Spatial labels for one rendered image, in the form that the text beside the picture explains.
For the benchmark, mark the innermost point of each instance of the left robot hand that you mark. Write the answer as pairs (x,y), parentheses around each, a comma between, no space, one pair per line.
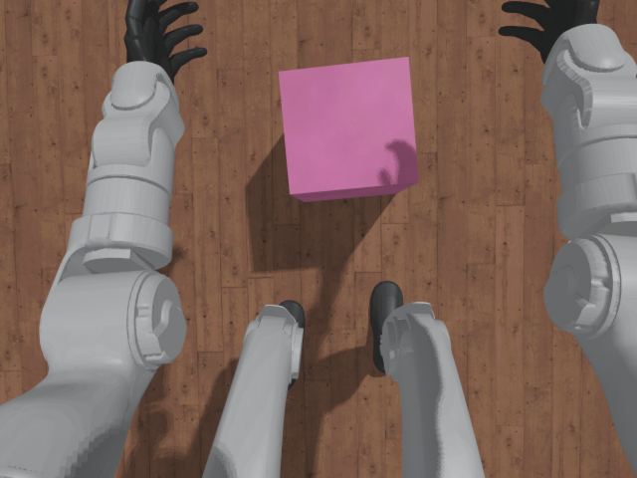
(144,38)

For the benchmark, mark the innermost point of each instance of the left robot forearm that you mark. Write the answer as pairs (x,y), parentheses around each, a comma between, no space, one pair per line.
(124,226)

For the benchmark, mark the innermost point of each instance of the right robot upper arm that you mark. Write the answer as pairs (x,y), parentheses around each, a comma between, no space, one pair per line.
(591,292)

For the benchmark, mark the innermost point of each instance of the carton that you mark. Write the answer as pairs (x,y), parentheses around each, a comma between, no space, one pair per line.
(349,130)

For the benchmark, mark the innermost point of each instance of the left robot upper arm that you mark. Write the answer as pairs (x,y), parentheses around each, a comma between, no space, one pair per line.
(104,336)

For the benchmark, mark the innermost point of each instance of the right robot forearm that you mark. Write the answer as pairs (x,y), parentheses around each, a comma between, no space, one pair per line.
(590,91)

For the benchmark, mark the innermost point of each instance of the robot right thigh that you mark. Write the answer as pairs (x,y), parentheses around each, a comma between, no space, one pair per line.
(438,439)

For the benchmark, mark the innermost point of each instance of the robot right shin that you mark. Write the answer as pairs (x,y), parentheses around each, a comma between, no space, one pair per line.
(414,308)

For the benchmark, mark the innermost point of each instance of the right robot hand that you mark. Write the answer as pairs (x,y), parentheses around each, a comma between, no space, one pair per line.
(560,17)

